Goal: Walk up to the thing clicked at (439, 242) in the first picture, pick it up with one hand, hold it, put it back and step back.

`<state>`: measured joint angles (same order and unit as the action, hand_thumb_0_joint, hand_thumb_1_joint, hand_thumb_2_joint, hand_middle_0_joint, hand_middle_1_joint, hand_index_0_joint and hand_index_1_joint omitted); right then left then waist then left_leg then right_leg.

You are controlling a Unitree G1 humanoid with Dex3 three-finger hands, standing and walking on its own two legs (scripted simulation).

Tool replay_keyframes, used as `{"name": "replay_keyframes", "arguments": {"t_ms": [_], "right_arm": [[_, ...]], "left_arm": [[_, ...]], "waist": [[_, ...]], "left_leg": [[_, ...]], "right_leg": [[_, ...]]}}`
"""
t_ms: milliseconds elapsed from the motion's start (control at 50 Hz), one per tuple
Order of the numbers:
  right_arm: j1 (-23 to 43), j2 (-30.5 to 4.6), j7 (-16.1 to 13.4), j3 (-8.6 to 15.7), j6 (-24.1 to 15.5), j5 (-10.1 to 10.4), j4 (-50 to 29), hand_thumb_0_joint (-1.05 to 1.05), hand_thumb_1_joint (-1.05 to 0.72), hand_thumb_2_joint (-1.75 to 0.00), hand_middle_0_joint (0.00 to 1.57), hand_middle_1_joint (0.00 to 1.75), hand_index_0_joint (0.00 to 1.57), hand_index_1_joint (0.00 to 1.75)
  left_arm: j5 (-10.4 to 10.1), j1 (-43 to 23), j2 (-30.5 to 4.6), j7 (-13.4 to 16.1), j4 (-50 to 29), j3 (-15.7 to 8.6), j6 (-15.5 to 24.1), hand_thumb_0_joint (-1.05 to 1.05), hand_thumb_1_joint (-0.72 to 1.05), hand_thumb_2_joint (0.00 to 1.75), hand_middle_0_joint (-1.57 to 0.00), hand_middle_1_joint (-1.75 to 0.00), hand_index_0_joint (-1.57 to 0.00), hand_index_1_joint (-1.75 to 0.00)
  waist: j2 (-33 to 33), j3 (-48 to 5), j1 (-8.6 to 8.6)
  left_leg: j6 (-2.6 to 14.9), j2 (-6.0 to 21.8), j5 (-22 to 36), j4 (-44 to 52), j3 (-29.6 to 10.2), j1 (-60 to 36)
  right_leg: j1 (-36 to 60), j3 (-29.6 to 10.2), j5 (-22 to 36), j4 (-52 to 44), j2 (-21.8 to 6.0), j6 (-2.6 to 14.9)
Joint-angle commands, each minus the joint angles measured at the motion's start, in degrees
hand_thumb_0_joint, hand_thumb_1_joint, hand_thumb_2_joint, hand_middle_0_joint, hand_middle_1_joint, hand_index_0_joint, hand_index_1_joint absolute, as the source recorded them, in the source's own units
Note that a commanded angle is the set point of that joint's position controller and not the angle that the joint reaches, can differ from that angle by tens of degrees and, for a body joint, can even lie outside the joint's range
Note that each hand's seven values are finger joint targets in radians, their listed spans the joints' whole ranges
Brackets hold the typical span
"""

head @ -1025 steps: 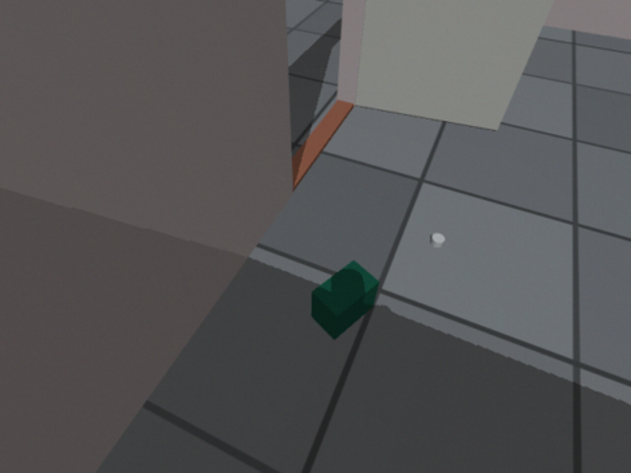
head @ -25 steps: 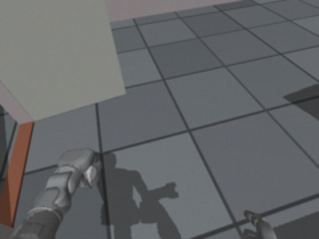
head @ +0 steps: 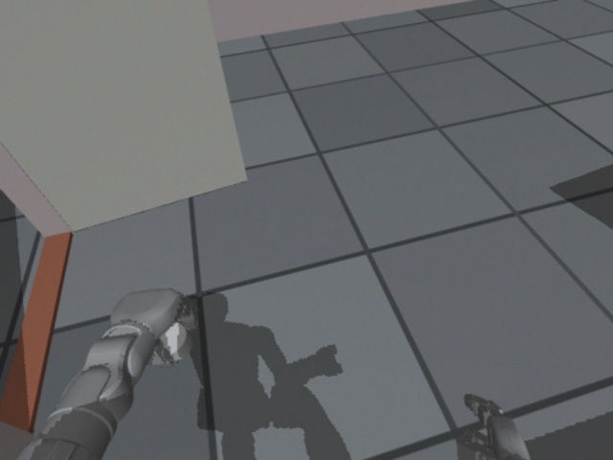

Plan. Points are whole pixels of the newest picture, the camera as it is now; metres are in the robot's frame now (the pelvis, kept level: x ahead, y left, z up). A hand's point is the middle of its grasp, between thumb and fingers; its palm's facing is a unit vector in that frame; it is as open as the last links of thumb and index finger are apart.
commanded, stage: hold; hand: left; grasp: from above
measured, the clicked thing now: (172, 342) +0.31 +0.22 -0.08
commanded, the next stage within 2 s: crouch in 0.32 s
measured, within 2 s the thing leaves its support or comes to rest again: neither
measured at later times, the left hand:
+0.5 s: hand (159, 338) +0.29 +0.22 -0.03, palm faces -0.45 -0.06 -0.89, open 7.3 cm
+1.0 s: hand (196, 352) +0.34 +0.23 -0.20, palm faces -0.41 +0.05 -0.91, open 7.3 cm
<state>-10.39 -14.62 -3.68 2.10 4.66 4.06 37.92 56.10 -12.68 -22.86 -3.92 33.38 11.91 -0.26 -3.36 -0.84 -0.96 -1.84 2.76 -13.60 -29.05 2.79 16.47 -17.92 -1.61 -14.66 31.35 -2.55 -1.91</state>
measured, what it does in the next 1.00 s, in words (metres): lowers itself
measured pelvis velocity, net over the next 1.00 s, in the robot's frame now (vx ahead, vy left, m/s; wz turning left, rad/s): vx -0.03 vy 0.01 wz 0.02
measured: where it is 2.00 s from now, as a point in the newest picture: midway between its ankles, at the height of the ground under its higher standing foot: outside the picture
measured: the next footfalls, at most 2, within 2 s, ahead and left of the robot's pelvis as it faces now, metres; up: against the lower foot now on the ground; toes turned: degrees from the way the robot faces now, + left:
none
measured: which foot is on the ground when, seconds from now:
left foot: down 0.00-1.00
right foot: down 0.00-1.00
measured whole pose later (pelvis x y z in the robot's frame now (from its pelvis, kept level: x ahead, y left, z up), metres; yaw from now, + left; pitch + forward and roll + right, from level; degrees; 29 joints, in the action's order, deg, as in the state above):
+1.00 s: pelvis -0.03 +0.01 -0.10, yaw +1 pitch +21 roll -1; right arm -13.3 -15.7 -1.1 4.8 2.9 -0.7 40.6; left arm 67.0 -35.5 -21.2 19.6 67.6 8.9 2.7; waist -1.0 -7.9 5.4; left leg -1.8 3.4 -27.2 -69.1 -0.9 63.0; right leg -61.9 -0.6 -27.1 68.0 -2.1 -2.5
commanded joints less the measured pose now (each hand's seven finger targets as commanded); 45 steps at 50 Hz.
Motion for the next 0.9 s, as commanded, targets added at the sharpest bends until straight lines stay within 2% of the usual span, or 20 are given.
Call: {"name": "replay_keyframes", "arguments": {"t_ms": [0, 40, 120, 160, 240, 280, 300, 320, 360, 400, 420, 480, 500, 540, 600, 640, 740, 800, 840, 880], "right_arm": [[5.08, -6.80, -0.37, 2.14, -2.20, -0.19, -7.57, 0.00, -0.91, -0.91, 0.20, 0.30, 0.20, 0.30], [4.98, -6.70, -0.35, 2.14, -2.09, -0.33, -7.36, 0.00, -0.91, -0.91, 0.20, 0.30, 0.20, 0.30], [5.10, -6.51, -0.23, 2.06, -1.72, -0.16, -7.49, 0.00, -0.91, -0.91, 0.20, 0.30, 0.20, 0.30], [5.13, -6.64, -0.07, 2.27, -1.64, -0.13, -7.62, 0.00, -0.91, -0.91, 0.20, 0.30, 0.20, 0.30], [5.22, -6.47, -0.18, 2.14, -1.20, -0.04, -7.92, 0.00, -0.91, -0.91, 0.20, 0.30, 0.20, 0.30], [5.31, -6.54, -0.28, 2.07, -1.11, 0.00, -8.20, 0.00, -0.91, -0.91, 0.20, 0.30, 0.20, 0.30], [5.12, -6.49, -0.27, 2.02, -1.03, 0.06, -8.57, 0.00, -0.91, -0.91, 0.20, 0.30, 0.20, 0.30], [5.34, -6.48, -0.34, 2.07, -1.02, -0.01, -8.61, 0.00, -0.91, -0.91, 0.20, 0.30, 0.20, 0.30], [5.20, -6.50, -0.48, 2.06, -0.93, -0.08, -8.31, 0.00, -0.91, -0.91, 0.20, 0.30, 0.20, 0.30], [5.22, -6.39, -0.41, 2.13, -0.84, -0.08, -8.35, 0.00, -0.91, -0.91, 0.20, 0.30, 0.20, 0.30], [4.72, -6.49, -0.37, 2.07, -0.71, -0.12, -8.11, 0.00, -0.88, -0.89, 0.20, 0.30, 0.20, 0.30], [3.84, -6.61, -0.25, 2.33, -0.62, -0.14, -7.62, 0.00, -0.90, -0.90, 0.20, 0.30, 0.20, 0.30], [3.94, -6.50, -0.19, 2.32, -0.52, -0.27, -7.38, 0.00, -0.90, -0.90, 0.20, 0.30, 0.20, 0.30], [3.39, -6.70, -0.08, 2.58, -0.42, -0.38, -6.97, 0.00, -0.90, -0.90, 0.20, 0.30, 0.20, 0.30], [2.41, -6.70, 0.31, 2.84, -0.12, -1.02, -6.02, 0.00, -0.90, -0.90, 0.20, 0.30, 0.20, 0.30], [1.42, -6.86, 0.60, 3.08, 0.00, -1.54, -5.08, 0.00, -0.90, -0.90, 0.20, 0.30, 0.20, 0.30], [-2.90, -7.63, 1.92, 4.23, -0.58, -2.97, -2.90, 0.00, -0.90, -0.90, 0.20, 0.30, 0.20, 0.30], [-4.70, -7.96, 2.48, 4.89, -1.28, -3.87, -2.53, 0.00, -0.91, -0.90, 0.20, 0.30, 0.20, 0.30], [-5.46, -8.44, 2.51, 5.18, -1.65, -4.09, -2.55, 0.00, -0.91, -0.90, 0.20, 0.30, 0.20, 0.30], [-6.48, -8.45, 2.48, 5.10, -2.47, -4.65, -1.71, 0.00, -0.91, -0.90, 0.20, 0.30, 0.20, 0.30]], "left_arm": [[0.62, -19.52, -12.78, 3.32, -11.09, -7.60, 0.25, 0.00, 0.72, 0.31, -0.96, -0.60, -1.07, -0.49], [0.80, -20.92, -12.07, 3.62, -11.26, -6.64, 0.07, 0.00, 0.73, 0.31, -0.97, -0.61, -1.09, -0.49], [1.08, -18.75, -12.08, 3.97, -8.22, -7.17, -0.71, 0.00, 0.70, 0.33, -0.96, -0.61, -1.06, -0.50], [0.63, -18.34, -10.97, 3.42, -9.63, -6.05, -0.86, 0.00, 0.70, 0.33, -0.96, -0.61, -1.06, -0.50], [0.60, -17.66, -10.98, 2.02, -9.20, -5.46, -0.71, 0.00, 0.68, 0.33, -0.95, -0.61, -1.05, -0.50], [0.12, -17.25, -12.08, 1.90, -9.26, -6.58, -0.28, 0.00, 0.70, 0.32, -0.94, -0.62, -1.06, -0.50], [0.07, -16.82, -10.45, 1.75, -9.37, -5.22, -0.07, 0.00, 0.70, 0.31, -0.94, -0.62, -1.06, -0.51], [0.24, -16.18, -10.36, 1.79, -8.69, -5.25, 0.00, 0.00, 0.69, 0.32, -0.94, -0.61, -1.05, -0.50], [0.27, -18.04, -12.58, 2.46, -9.75, -7.11, 0.42, 0.00, 0.69, 0.33, -0.96, -0.59, -1.06, -0.49], [0.75, -19.18, -12.19, 3.02, -10.53, -6.83, 0.53, 0.00, 0.74, 0.32, -0.92, -0.67, -1.07, -0.52], [1.04, -19.51, -12.56, 3.41, -9.90, -7.22, 0.53, 0.00, 0.67, 0.32, -0.85, -0.61, -0.99, -0.47], [1.21, -18.17, -10.31, 4.80, -6.92, -5.84, 0.86, 0.00, 0.70, 0.37, -0.98, -0.59, -1.08, -0.50], [1.53, -16.36, -9.48, 5.39, -4.54, -5.57, 0.87, 0.00, 0.73, 0.37, -0.99, -0.61, -1.09, -0.52], [2.21, -18.02, -9.71, 6.61, -4.34, -5.60, 1.78, 0.00, 0.74, 0.39, -1.01, -0.59, -1.10, -0.50], [3.75, -18.62, -8.45, 9.74, 1.92, -5.12, 2.67, 0.00, 0.75, 0.40, -1.03, -0.59, -1.11, -0.50], [4.65, -22.75, -8.86, 12.19, 3.91, -5.01, 3.32, 0.00, 0.77, 0.41, -1.02, -0.61, -1.12, -0.52], [7.85, -28.15, -5.87, 18.54, 14.63, -3.61, 3.69, 0.00, 0.81, 0.44, -1.07, -0.62, -1.16, -0.53], [9.68, -34.59, -6.42, 22.24, 18.47, -4.30, 3.96, 0.00, 0.83, 0.44, -1.08, -0.61, -1.17, -0.52], [10.96, -37.58, -8.22, 24.43, 21.42, -5.45, 3.40, 0.00, 0.84, 0.47, -1.10, -0.63, -1.19, -0.54], [10.85, -39.82, -7.43, 25.68, 24.61, -5.29, 2.76, 0.00, 0.86, 0.45, -1.11, -0.61, -1.20, -0.53]], "waist": [[3.07, -13.85, 0.17], [2.82, -14.58, 0.55], [3.75, -13.12, -0.22], [3.45, -14.31, -0.12], [4.21, -12.53, -0.02], [3.02, -12.24, -0.68], [3.40, -12.08, 0.11], [3.88, -11.82, 0.07], [3.44, -12.87, -0.22], [2.68, -13.51, 0.12], [3.04, -13.50, 0.15], [4.97, -12.50, 0.78], [5.24, -10.94, 0.74], [5.27, -11.76, 0.87], [6.67, -10.25, 2.30], [5.10, -11.75, 3.02], [4.17, -16.58, 5.03], [2.66, -21.83, 5.43], [2.28, -24.17, 5.81], [1.84, -26.53, 6.89]], "left_leg": [[2.39, -3.49, 8.51, 3.15, 0.90, -7.35], [2.36, -3.34, 9.63, 3.12, 0.86, -7.98], [2.52, -3.47, 9.80, 3.53, 0.96, -7.37], [2.53, -3.50, 10.14, 3.55, 1.06, -7.98], [2.65, -3.39, 10.31, 4.03, 0.98, -7.60], [2.35, -3.26, 9.87, 4.59, 0.81, -7.43], [2.48, -3.24, 9.39, 4.49, 0.93, -7.63], [2.47, -3.22, 9.84, 4.47, 0.82, -7.74], [2.52, -3.40, 10.59, 4.12, 0.80, -8.03], [2.47, -3.56, 11.14, 3.93, 1.06, -8.73], [2.54, -3.54, 11.28, 3.75, 1.13, -8.61], [2.51, -3.29, 11.25, 3.62, 0.90, -7.97], [2.46, -3.43, 10.56, 3.49, 0.85, -6.74], [2.43, -3.53, 10.13, 2.69, 0.85, -6.21], [2.49, -3.72, 8.61, 0.37, 0.67, -3.10], [2.23, -3.57, 8.00, -2.17, 0.56, -0.85], [1.68, -3.13, 5.89, -14.65, 0.10, 10.56], [1.63, -2.93, 3.90, -22.89, -0.13, 18.77], [1.71, -2.92, 1.47, -27.33, -0.13, 24.50], [1.89, -2.60, 0.09, -31.09, -1.06, 29.12]], "right_leg": [[3.01, 1.49, 7.45, -5.92, 3.54, 1.47], [3.27, 1.50, 8.79, -5.54, 3.59, 1.51], [3.76, 1.74, 8.82, -6.30, 3.44, 1.47], [4.67, 1.54, 9.35, -6.25, 3.37, 1.47], [4.42, 1.75, 9.62, -6.71, 3.41, 1.52], [4.51, 1.86, 8.57, -6.82, 3.64, 1.83], [3.91, 1.63, 8.33, -6.77, 3.61, 1.84], [3.92, 1.83, 8.66, -6.74, 3.65, 1.83], [4.30, 1.78, 9.43, -6.79, 3.50, 1.65], [4.32, 1.50, 10.11, -6.64, 3.31, 1.64], [4.33, 1.48, 10.42, -6.68, 3.28, 1.59], [3.60, 1.92, 10.33, -6.19, 3.59, 1.66], [2.97, 2.09, 9.57, -6.28, 3.50, 1.69], [2.02, 1.95, 9.20, -5.65, 3.35, 1.65], [-1.16, 1.92, 8.28, -4.00, 3.04, 1.58], [-4.26, 1.99, 7.74, -1.47, 3.15, 1.77], [-15.62, 1.96, 6.23, 10.13, 3.26, 2.19], [-22.84, 1.95, 4.58, 17.46, 3.23, 2.49], [-27.02, 2.00, 2.86, 21.61, 3.20, 2.43], [-31.71, 2.49, 1.06, 25.69, 3.30, 2.60]]}}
